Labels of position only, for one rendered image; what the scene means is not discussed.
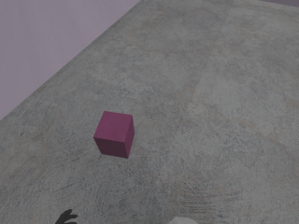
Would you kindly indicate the left robot hand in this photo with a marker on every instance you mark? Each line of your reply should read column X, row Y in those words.
column 66, row 216

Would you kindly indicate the carton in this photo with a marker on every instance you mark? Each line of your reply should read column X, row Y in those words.
column 114, row 134

